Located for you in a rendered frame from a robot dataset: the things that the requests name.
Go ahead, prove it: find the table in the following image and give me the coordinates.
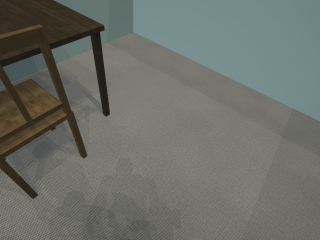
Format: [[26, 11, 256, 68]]
[[0, 0, 110, 117]]

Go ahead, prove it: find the chair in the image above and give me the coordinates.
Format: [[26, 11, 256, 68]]
[[0, 24, 88, 199]]

